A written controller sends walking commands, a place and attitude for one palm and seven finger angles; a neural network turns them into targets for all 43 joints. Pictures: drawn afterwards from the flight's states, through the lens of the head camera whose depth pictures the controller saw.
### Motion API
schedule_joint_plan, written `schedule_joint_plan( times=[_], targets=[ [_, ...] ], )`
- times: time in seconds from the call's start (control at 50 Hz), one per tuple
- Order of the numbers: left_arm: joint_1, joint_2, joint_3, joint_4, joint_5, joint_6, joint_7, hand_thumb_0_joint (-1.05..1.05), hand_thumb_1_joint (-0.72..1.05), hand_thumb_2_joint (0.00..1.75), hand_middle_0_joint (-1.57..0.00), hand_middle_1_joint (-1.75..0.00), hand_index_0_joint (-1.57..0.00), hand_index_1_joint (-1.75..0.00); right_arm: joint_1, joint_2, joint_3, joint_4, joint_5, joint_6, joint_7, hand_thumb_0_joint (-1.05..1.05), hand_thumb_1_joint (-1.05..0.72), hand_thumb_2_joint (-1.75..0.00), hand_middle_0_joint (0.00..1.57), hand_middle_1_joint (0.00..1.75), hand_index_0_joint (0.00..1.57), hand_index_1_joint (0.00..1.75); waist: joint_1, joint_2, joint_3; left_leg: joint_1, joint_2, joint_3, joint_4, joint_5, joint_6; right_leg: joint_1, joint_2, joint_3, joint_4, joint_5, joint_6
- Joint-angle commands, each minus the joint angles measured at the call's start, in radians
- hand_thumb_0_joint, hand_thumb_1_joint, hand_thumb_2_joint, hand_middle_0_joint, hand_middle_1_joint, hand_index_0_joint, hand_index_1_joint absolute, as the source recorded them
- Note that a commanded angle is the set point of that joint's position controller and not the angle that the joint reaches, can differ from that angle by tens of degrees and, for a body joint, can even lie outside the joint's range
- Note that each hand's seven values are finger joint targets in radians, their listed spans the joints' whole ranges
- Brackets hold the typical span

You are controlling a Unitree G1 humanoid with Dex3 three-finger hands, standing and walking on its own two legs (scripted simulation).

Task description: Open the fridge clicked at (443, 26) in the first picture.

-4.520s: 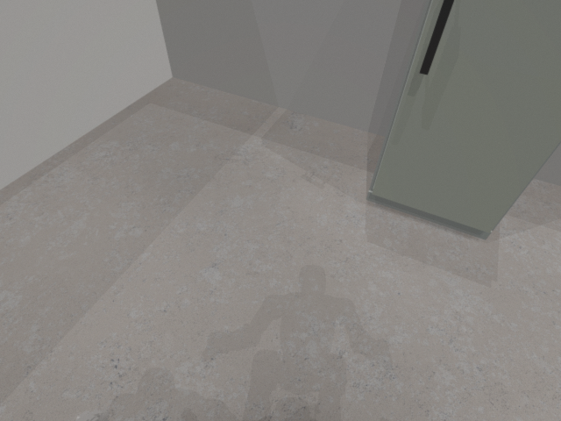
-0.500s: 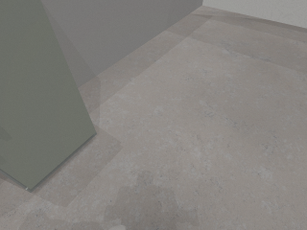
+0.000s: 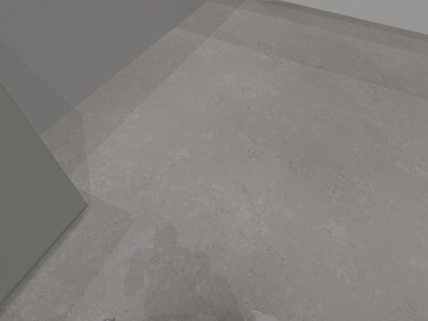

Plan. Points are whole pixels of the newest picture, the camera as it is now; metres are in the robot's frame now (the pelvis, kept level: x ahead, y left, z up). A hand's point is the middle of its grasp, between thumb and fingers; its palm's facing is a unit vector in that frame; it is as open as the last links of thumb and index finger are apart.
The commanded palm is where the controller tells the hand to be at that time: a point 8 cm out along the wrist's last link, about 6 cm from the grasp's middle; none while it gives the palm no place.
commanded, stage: turn to face it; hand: left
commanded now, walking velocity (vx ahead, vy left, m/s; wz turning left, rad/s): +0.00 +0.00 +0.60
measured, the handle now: out of the picture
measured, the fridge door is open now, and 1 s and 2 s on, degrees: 0 0 0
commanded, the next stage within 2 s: take the last steps up to it in 1.76 s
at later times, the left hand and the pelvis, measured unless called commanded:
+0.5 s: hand out of the picture +0.06 +0.24 -0.20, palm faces +0.34 -0.91 -0.23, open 7.4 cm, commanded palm none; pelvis +0.04 +0.01 -0.02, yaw +18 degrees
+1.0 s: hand out of the picture +0.01 +0.17 -0.15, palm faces +0.58 -0.76 -0.29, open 7.4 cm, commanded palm none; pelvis +0.06 -0.04 +0.00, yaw +36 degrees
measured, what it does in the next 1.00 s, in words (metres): steps on the spot, turning left: right foot, then left foot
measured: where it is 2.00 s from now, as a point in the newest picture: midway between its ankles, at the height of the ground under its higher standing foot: outside the picture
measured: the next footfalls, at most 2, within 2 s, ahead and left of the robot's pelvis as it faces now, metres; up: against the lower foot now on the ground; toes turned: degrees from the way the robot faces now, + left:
right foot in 0.04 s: +0.10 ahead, -0.13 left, +0.00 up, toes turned -5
left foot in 0.40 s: +0.08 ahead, +0.13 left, +0.00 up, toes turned +25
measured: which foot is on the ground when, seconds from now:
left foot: down 0.00-0.06, up 0.08-0.38, down 0.40-0.84, up 0.86-1.00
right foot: up 0.00-0.02, down 0.04-0.40, up 0.42-0.82, down 0.84-1.00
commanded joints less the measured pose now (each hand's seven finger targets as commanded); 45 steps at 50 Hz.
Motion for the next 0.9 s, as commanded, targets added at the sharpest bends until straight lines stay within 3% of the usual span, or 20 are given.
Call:
schedule_joint_plan(
  times=[0.0,0.02,0.04,0.06,0.12,0.2,0.28,0.34,0.36,0.38,0.4,0.44,0.48,0.52,0.66,0.76,0.78,0.82,0.84,0.88],
  targets=[
    [0.089,0.054,0.007,-0.022,-0.01,-0.035,0.011,0.0,0.9,0.9,-0.2,-0.3,-0.2,-0.3,0.022,-0.169,-0.051,-0.027,0.017,-0.001,-0.002,0.0,-0.9,-0.9,0.2,0.3,0.2,0.3,0.071,0.147,-0.093,-0.096,0.131,-0.135,0.081,0.634,0.05,0.312,-0.013,-0.032,-0.255,0.254,0.0],
    [0.153,0.12,0.023,-0.001,-0.004,-0.043,0.024,0.0,0.9,0.9,-0.2,-0.3,-0.2,-0.3,0.036,-0.13,-0.047,-0.037,0.024,-0.001,0.004,0.0,-0.9,-0.9,0.2,0.3,0.2,0.3,0.094,0.019,-0.157,-0.294,0.074,-0.091,0.206,0.394,0.007,0.543,-0.169,0.1,-0.203,0.554,-0.043],
    [0.23,0.191,0.041,0.017,-0.002,-0.046,0.032,0.0,0.9,0.9,-0.2,-0.3,-0.2,-0.3,0.048,-0.089,-0.044,-0.059,0.027,0.005,0.008,0.0,-0.9,-0.9,0.2,0.3,0.2,0.3,0.112,-0.154,-0.224,-0.415,-0.025,-0.025,0.409,-0.165,-0.032,0.65,-0.391,0.216,-0.214,0.829,-0.15],
    [0.244,0.207,0.052,0.012,-0.011,-0.045,0.038,0.0,0.9,0.9,-0.2,-0.3,-0.2,-0.3,0.009,-0.103,-0.048,-0.077,0.031,0.028,-0.004,0.0,-0.9,-0.9,0.2,0.3,0.2,0.3,0.136,-0.272,-0.273,-0.4,-0.014,-0.104,0.584,-0.35,-0.032,0.583,-0.45,0.252,-0.257,0.897,-0.214],
    [0.07,0.125,0.031,-0.046,-0.005,-0.026,0.048,0.0,0.9,0.9,-0.2,-0.3,-0.2,-0.3,-0.041,-0.102,-0.062,-0.063,0.019,0.051,0.013,0.0,-0.9,-0.9,0.2,0.3,0.2,0.3,0.073,-0.107,-0.123,-0.425,0.033,-0.131,0.743,-0.209,-0.037,0.339,-0.358,0.1,-0.314,0.53,-0.189],
    [-0.023,0.114,0.032,-0.087,0.004,-0.02,0.05,0.0,0.9,0.9,-0.2,-0.3,-0.2,-0.3,-0.012,-0.077,-0.065,-0.078,0.009,0.075,0.035,0.0,-0.9,-0.9,0.2,0.3,0.2,0.3,0.017,-0.14,-0.057,-0.347,0.038,-0.074,0.622,-0.115,-0.045,0.143,-0.321,-0.036,-0.376,0.226,-0.133],
    [0.0,0.139,0.05,-0.095,0.009,-0.011,0.044,0.0,0.9,0.9,-0.2,-0.3,-0.2,-0.3,-0.086,-0.093,-0.068,-0.135,0.009,0.066,0.044,0.0,-0.9,-0.9,0.2,0.3,0.2,0.3,0.039,-0.159,-0.047,-0.334,0.03,-0.03,0.438,-0.096,-0.04,0.169,-0.332,-0.07,-0.318,0.209,-0.125],
    [0.0,0.156,0.057,-0.11,0.0,-0.001,0.036,0.0,0.9,0.9,-0.2,-0.3,-0.2,-0.3,-0.061,-0.134,-0.076,-0.157,0.006,0.056,0.046,0.0,-0.9,-0.9,0.2,0.3,0.2,0.3,0.011,-0.105,-0.091,-0.219,-0.002,0.013,0.216,0.063,-0.034,0.178,-0.303,-0.127,-0.17,0.198,-0.083],
    [0.009,0.138,0.054,-0.116,-0.006,0.008,0.033,0.0,0.9,0.9,-0.2,-0.3,-0.2,-0.3,-0.023,-0.178,-0.087,-0.155,0.005,0.05,0.048,0.0,-0.9,-0.9,0.2,0.3,0.2,0.3,-0.012,0.027,-0.117,-0.097,0.021,-0.043,0.086,0.173,-0.018,0.1,-0.272,-0.139,-0.034,0.106,-0.045],
    [0.023,0.079,0.049,-0.155,-0.015,0.016,0.023,0.0,0.9,0.9,-0.2,-0.3,-0.2,-0.3,0.017,-0.288,-0.113,-0.169,-0.003,0.039,0.043,0.0,-0.9,-0.9,0.2,0.3,0.2,0.3,-0.033,0.356,-0.117,-0.019,0.242,-0.402,-0.036,0.44,0.092,-0.111,-0.126,-0.178,0.204,-0.216,0.042],
    [-0.05,0.062,0.035,-0.204,-0.008,0.016,0.022,0.0,0.9,0.9,-0.2,-0.3,-0.2,-0.3,0.06,-0.357,-0.123,-0.168,-0.004,0.04,0.035,0.0,-0.9,-0.9,0.2,0.3,0.2,0.3,-0.068,0.388,-0.116,-0.041,0.388,-0.576,-0.115,0.574,0.206,-0.183,-0.057,-0.078,0.418,-0.446,0.053],
    [-0.062,0.073,0.044,-0.193,-0.003,0.02,0.023,0.0,0.9,0.9,-0.2,-0.3,-0.2,-0.3,-0.026,-0.336,-0.114,-0.18,0.001,0.033,0.014,0.0,-0.9,-0.9,0.2,0.3,0.2,0.3,-0.035,0.313,-0.137,-0.052,0.314,-0.532,-0.104,0.377,0.188,-0.252,-0.064,0.057,0.562,-0.288,0.044],
    [-0.01,0.093,0.052,-0.156,-0.002,0.014,0.009,0.0,0.9,0.9,-0.2,-0.3,-0.2,-0.3,-0.145,-0.281,-0.093,-0.219,0.0,0.023,0.011,0.0,-0.9,-0.9,0.2,0.3,0.2,0.3,0.02,0.197,-0.122,-0.079,0.217,-0.38,-0.086,0.395,0.148,-0.211,-0.072,0.063,0.545,-0.145,0.054],
    [0.032,0.1,0.05,-0.143,-0.007,0.018,0.008,0.0,0.9,0.9,-0.2,-0.3,-0.2,-0.3,-0.169,-0.286,-0.092,-0.235,0.004,0.019,0.01,0.0,-0.9,-0.9,0.2,0.3,0.2,0.3,0.029,0.168,-0.152,-0.051,0.184,-0.331,-0.076,0.464,0.154,-0.167,-0.061,0.06,0.478,-0.126,0.062],
    [0.004,0.101,0.037,-0.176,-0.014,0.019,0.016,0.0,0.9,0.9,-0.2,-0.3,-0.2,-0.3,-0.163,-0.317,-0.109,-0.233,0.003,0.042,0.021,0.0,-0.9,-0.9,0.2,0.3,0.2,0.3,0.001,0.155,-0.144,-0.031,0.176,-0.408,-0.064,0.438,0.191,-0.074,-0.011,0.052,0.205,-0.184,0.063],
    [0.123,0.116,0.037,-0.165,-0.019,0.008,0.021,0.0,0.9,0.9,-0.2,-0.3,-0.2,-0.3,-0.252,-0.319,-0.117,-0.261,0.006,0.059,0.031,0.0,-0.9,-0.9,0.2,0.3,0.2,0.3,0.056,0.186,-0.13,-0.218,0.107,-0.44,-0.007,0.34,0.144,0.187,0.037,0.021,-0.106,-0.062,0.04],
    [0.171,0.133,0.043,-0.159,-0.016,0.0,0.025,0.0,0.9,0.9,-0.2,-0.3,-0.2,-0.3,-0.266,-0.299,-0.115,-0.272,0.011,0.06,0.034,0.0,-0.9,-0.9,0.2,0.3,0.2,0.3,0.083,0.137,-0.136,-0.297,0.069,-0.42,0.058,0.264,0.107,0.295,0.009,0.036,-0.248,0.017,0.031],
    [0.161,0.282,0.062,-0.186,0.006,-0.01,0.035,0.0,0.9,0.9,-0.2,-0.3,-0.2,-0.3,-0.251,-0.193,-0.099,-0.311,0.015,0.062,0.041,0.0,-0.9,-0.9,0.2,0.3,0.2,0.3,0.088,-0.313,-0.103,-0.557,-0.149,-0.18,0.502,-0.231,-0.026,0.334,-0.424,0.463,-0.476,-0.013,-0.143],
    [0.125,0.253,0.061,-0.202,-0.004,-0.013,0.039,0.0,0.9,0.9,-0.2,-0.3,-0.2,-0.3,-0.25,-0.253,-0.111,-0.295,0.002,0.075,0.042,0.0,-0.9,-0.9,0.2,0.3,0.2,0.3,0.083,-0.271,-0.092,-0.512,-0.089,-0.246,0.664,-0.209,-0.012,0.205,-0.425,0.43,-0.495,-0.1,-0.169],
    [0.009,0.194,0.044,-0.22,-0.002,-0.011,0.04,0.0,0.9,0.9,-0.2,-0.3,-0.2,-0.3,-0.238,-0.241,-0.112,-0.254,0.0,0.088,0.054,0.0,-0.9,-0.9,0.2,0.3,0.2,0.3,0.025,-0.151,-0.008,-0.502,-0.048,-0.214,0.815,-0.089,-0.023,0.118,-0.324,0.265,-0.457,-0.06,-0.142]
  ],
)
